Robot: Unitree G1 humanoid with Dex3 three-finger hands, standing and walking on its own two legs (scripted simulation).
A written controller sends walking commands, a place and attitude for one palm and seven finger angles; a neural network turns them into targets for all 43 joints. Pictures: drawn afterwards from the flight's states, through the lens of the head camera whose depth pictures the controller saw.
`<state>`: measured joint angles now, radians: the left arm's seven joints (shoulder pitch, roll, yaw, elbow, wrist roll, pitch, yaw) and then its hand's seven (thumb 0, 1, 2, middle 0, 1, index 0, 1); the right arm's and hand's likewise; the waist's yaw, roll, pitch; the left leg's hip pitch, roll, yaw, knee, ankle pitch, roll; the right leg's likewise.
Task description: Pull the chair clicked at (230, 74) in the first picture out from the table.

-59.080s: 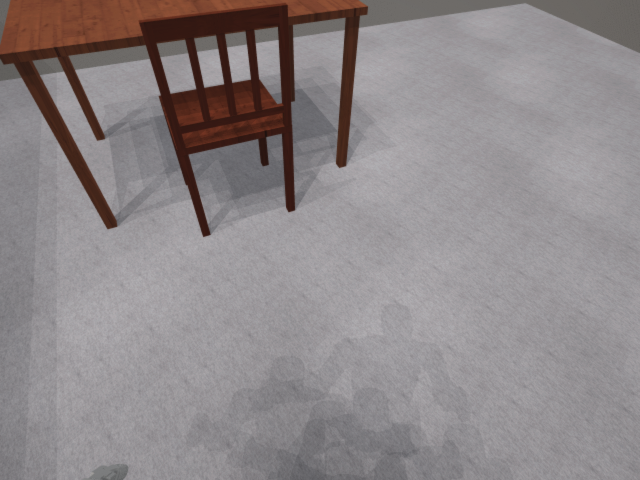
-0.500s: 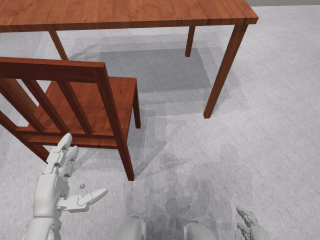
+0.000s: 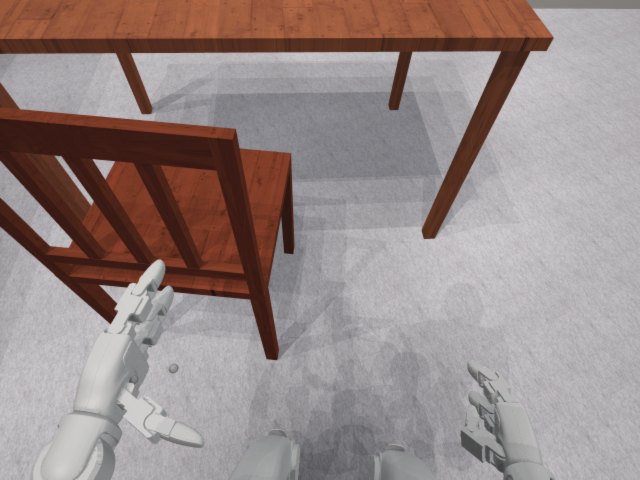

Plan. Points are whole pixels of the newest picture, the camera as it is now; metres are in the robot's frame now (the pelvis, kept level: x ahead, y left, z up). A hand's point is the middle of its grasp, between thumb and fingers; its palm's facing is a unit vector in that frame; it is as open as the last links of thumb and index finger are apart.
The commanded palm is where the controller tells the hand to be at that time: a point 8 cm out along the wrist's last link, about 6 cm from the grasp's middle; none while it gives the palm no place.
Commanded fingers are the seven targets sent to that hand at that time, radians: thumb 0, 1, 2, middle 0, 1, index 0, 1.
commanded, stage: raise the hand toward the chair's back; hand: left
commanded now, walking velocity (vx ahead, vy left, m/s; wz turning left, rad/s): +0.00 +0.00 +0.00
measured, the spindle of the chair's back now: (116, 215) +0.46 +0.35 -0.02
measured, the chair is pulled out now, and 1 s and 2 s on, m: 0.17 0.17 0.17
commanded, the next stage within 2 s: aim the fingers beside a spindle in 0.68 s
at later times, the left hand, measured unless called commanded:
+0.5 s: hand (170, 351) +0.24 +0.18 +0.05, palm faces +0.02 -1.00 -0.06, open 16.9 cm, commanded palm +0.22 +0.24 +0.05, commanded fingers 0.00 -0.50 0.30 -0.06 -0.08 -0.06 -0.08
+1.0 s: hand (194, 353) +0.25 +0.16 +0.04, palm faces -0.03 -1.00 -0.04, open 16.9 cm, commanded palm +0.23 +0.22 +0.04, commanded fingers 0.00 -0.50 0.30 -0.06 -0.08 -0.06 -0.08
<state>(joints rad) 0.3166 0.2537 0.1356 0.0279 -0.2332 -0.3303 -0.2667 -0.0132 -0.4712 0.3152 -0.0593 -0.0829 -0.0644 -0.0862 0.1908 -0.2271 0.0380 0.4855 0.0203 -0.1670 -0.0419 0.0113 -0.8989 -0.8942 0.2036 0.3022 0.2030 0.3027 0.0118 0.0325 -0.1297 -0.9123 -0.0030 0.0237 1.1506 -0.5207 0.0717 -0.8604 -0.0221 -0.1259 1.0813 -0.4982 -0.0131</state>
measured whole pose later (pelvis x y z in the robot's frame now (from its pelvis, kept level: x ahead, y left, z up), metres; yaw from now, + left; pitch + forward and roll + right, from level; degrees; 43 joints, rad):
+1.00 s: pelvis +0.00 -0.03 +0.00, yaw +0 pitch +16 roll -2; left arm 0.24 0.25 0.19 0.15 -0.28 -0.39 -0.30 -0.02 -0.50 0.30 -0.06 -0.08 -0.06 -0.08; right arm 0.22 -0.25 0.02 0.54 0.03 -0.18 -0.05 0.01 -0.90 -0.89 0.20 0.30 0.20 0.30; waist -0.01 0.03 -0.13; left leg -0.90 0.01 0.01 1.13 -0.51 0.03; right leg -0.86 0.00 -0.14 1.08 -0.50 -0.05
